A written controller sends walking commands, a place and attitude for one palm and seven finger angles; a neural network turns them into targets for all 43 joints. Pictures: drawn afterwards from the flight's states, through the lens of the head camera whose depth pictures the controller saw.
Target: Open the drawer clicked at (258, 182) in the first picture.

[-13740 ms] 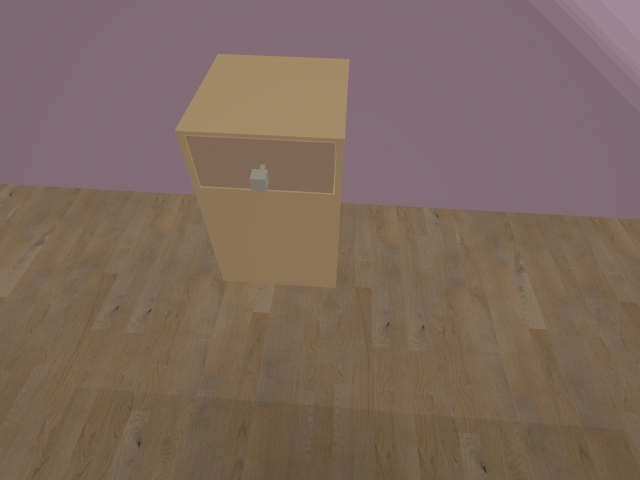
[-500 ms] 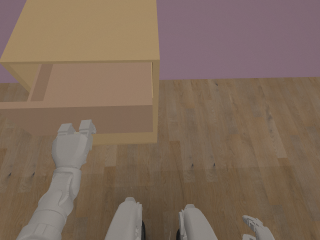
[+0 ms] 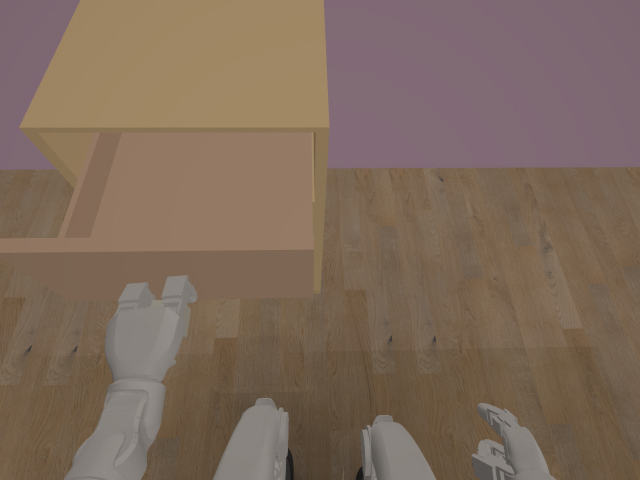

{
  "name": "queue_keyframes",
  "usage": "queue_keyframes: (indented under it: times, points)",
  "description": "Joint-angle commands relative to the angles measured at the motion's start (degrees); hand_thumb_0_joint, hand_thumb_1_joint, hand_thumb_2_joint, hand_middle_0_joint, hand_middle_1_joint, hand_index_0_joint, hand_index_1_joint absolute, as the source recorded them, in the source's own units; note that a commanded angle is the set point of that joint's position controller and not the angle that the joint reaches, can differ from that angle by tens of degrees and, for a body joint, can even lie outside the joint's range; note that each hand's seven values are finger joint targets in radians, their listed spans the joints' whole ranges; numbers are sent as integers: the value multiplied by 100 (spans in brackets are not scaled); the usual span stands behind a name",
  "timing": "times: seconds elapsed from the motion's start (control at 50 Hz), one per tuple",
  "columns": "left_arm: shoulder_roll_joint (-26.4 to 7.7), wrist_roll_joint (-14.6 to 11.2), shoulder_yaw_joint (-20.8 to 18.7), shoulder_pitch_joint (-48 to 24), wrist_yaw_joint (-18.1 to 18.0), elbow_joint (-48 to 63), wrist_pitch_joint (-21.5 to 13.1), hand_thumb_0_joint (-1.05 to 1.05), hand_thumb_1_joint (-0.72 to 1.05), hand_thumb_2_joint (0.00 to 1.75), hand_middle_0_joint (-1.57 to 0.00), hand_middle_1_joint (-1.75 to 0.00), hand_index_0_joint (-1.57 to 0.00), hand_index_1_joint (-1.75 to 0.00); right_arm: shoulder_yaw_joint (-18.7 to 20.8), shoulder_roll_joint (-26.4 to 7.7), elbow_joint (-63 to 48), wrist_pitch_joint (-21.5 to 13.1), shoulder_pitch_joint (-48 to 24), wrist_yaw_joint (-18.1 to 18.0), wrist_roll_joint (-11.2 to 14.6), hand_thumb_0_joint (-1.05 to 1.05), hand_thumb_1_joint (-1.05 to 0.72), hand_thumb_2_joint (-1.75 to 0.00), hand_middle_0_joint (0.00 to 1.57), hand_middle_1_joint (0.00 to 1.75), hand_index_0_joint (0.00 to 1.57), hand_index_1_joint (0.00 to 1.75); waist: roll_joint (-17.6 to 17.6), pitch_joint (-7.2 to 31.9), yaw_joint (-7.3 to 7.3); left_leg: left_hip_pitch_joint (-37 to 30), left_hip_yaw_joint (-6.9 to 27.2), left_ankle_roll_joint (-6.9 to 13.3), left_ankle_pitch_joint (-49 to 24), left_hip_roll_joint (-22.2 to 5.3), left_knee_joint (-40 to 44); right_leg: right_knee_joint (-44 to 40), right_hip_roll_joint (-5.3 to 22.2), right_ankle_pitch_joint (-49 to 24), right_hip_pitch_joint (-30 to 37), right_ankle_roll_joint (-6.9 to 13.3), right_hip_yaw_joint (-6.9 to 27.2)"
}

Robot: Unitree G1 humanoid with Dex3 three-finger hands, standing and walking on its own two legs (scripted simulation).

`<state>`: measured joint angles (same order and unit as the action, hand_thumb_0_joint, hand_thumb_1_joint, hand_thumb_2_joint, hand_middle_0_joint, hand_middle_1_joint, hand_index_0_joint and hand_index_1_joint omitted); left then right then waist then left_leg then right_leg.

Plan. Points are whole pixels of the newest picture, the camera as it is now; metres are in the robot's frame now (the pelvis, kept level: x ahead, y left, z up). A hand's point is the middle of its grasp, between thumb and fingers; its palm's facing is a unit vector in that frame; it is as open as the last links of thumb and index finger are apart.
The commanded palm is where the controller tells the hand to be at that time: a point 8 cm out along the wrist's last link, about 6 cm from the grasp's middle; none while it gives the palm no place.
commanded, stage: pull the drawer open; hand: left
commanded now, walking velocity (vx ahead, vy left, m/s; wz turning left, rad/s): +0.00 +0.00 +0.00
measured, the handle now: (172, 305) +0.34 +0.23 -0.06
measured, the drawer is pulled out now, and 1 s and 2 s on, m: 0.19 0.29 0.30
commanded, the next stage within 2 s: open the thumb to release the handle in 1.30 s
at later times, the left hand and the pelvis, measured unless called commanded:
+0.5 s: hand (158, 388) +0.23 +0.22 -0.08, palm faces -0.07 -0.09 -0.99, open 7.7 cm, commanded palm +0.20 +0.22 -0.02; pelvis +0.00 +0.00 +0.00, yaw +0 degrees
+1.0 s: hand (152, 426) +0.19 +0.22 -0.08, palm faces -0.10 -0.12 -0.99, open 7.8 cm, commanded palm +0.16 +0.23 -0.02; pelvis +0.00 -0.01 -0.02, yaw +1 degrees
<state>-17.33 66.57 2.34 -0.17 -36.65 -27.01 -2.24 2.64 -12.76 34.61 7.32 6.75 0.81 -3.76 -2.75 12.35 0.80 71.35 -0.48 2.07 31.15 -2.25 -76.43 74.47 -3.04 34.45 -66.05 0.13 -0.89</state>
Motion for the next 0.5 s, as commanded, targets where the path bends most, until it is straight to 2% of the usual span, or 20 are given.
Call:
queue_keyframes:
  times: [0.0,0.08,0.1,0.14,0.18,0.22,0.24,0.26,0.3,0.32,0.34,0.42,0.44,0.48]
  points:
    - [-916,-87,-579,263,-368,1184,97,0,90,90,-40,-135,-40,-135,277,-801,-723,-174,-11,-33,-26,0,-90,-90,20,30,20,30,-98,2304,-265,-2599,199,-13,-2235,185,910,-898,-109,-2082,712,329,-182]
    - [-860,-77,-536,549,-392,1383,118,0,90,90,-40,-135,-40,-135,267,-785,-776,-189,-61,-36,-38,0,-90,-90,20,30,20,30,-242,2263,-300,-2656,210,-23,-2279,183,913,-874,-109,-2056,676,351,-207]
    - [-823,-58,-479,539,-391,1378,130,0,90,90,-40,-135,-40,-135,256,-787,-771,-179,-93,-33,-40,0,-90,-90,20,30,20,30,-168,2211,-255,-2620,207,-22,-2207,181,910,-888,-102,-2005,633,341,-211]
    - [-922,-58,-606,742,-399,1531,117,0,90,90,-40,-135,-40,-135,263,-782,-806,-206,-130,-43,-49,0,-90,-90,20,30,20,30,-139,2233,-319,-2638,232,-23,-2271,165,907,-882,-114,-2082,691,361,-171]
    - [-787,-58,-452,879,-405,1651,139,0,90,90,-40,-135,-40,-135,239,-760,-853,-201,-184,-29,-45,0,-90,-90,20,30,20,30,-332,2208,-317,-2670,212,-36,-2220,183,922,-860,-97,-1981,622,363,-210]
    - [-793,-78,-487,1082,-410,1679,146,0,90,90,-40,-135,-40,-135,234,-757,-884,-206,-204,-29,-51,0,-90,-90,20,30,20,30,-176,2122,-315,-2619,203,-29,-2138,190,916,-891,-105,-1951,650,363,-196]
    - [-847,-80,-545,1198,-410,1800,146,0,90,90,-40,-135,-40,-135,223,-759,-920,-218,-240,-34,-62,0,-90,-90,20,30,20,30,-278,2129,-372,-2650,226,-36,-2243,175,939,-884,-110,-2018,661,385,-173]
    - [-784,-67,-478,1292,-407,1781,152,0,90,90,-40,-135,-40,-135,204,-747,-927,-215,-228,-29,-58,0,-90,-90,20,30,20,30,-220,2190,-327,-2675,228,-32,-2284,178,913,-838,-100,-2044,644,367,-200]
    - [-838,-67,-546,1408,-410,1870,119,0,90,90,-40,-135,-40,-135,205,-736,-942,-220,-250,-36,-68,0,-90,-90,20,30,20,30,-126,2166,-339,-2597,216,-33,-2207,184,878,-823,-98,-2049,658,362,-180]
    - [-763,-58,-470,1465,-410,1913,113,0,90,90,-40,-135,-40,-135,198,-735,-973,-227,-300,-37,-74,0,-90,-90,20,30,20,30,-192,2090,-329,-2566,204,-30,-2095,195,874,-850,-95,-1958,610,366,-163]
    - [-870,-57,-571,1479,-426,2002,101,0,90,90,-40,-135,-40,-135,191,-728,-976,-240,-312,-46,-85,0,-90,-90,20,30,20,30,-315,2084,-376,-2572,221,-40,-2161,181,896,-821,-94,-1974,608,388,-164]
    - [-771,-47,-485,1676,-417,2020,74,0,90,90,-40,-135,-40,-135,171,-712,-1017,-257,-368,-42,-92,0,-90,-90,20,30,20,30,-195,2004,-339,-2473,202,-21,-1948,206,848,-827,-84,-1820,537,374,-187]
    - [-863,-28,-578,1671,-426,2065,58,0,90,90,-40,-135,-40,-135,169,-722,-1015,-267,-371,-56,-99,0,-90,-90,20,30,20,30,-204,2005,-358,-2496,233,-25,-2017,185,842,-813,-92,-1858,514,386,-154]
    - [-813,-52,-549,1879,-413,2114,23,0,90,90,-40,-135,-40,-135,162,-706,-1049,-278,-389,-52,-96,0,-90,-90,20,30,20,30,-223,2034,-381,-2495,203,-24,-1989,205,816,-787,-82,-1844,514,378,-181]
